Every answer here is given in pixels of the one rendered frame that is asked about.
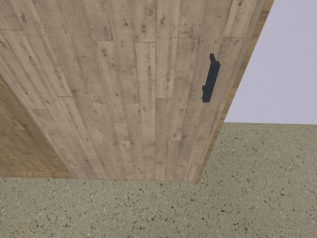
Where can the handle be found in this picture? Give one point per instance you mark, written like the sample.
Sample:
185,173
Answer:
211,79

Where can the wardrobe door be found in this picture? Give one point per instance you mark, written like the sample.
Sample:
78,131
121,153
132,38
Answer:
23,146
116,85

